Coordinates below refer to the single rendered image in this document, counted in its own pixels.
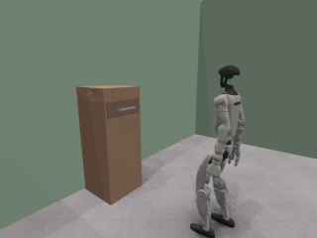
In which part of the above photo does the robot left hand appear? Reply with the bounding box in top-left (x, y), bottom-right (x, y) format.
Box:
top-left (205, 162), bottom-right (221, 188)

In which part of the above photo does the robot right hand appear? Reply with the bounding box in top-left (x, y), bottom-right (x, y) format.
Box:
top-left (228, 148), bottom-right (241, 167)

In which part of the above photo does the right robot shin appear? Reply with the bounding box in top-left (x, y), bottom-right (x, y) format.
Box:
top-left (212, 181), bottom-right (230, 220)

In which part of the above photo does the drawer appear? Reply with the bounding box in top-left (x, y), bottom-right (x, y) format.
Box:
top-left (106, 98), bottom-right (139, 120)

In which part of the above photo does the left robot forearm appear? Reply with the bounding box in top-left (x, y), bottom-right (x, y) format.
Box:
top-left (212, 125), bottom-right (229, 165)

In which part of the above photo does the right robot upper arm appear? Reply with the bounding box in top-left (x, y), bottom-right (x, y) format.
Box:
top-left (238, 93), bottom-right (245, 127)

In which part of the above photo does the cabinet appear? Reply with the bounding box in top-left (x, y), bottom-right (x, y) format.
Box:
top-left (76, 85), bottom-right (142, 205)

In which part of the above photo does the humanoid robot head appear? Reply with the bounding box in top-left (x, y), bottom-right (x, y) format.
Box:
top-left (218, 65), bottom-right (240, 96)

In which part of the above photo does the right robot forearm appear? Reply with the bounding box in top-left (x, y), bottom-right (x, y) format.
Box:
top-left (233, 124), bottom-right (245, 149)

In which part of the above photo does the left robot upper arm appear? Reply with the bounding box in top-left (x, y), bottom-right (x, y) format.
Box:
top-left (214, 94), bottom-right (231, 134)

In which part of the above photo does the handle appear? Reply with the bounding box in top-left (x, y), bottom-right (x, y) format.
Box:
top-left (116, 106), bottom-right (136, 112)

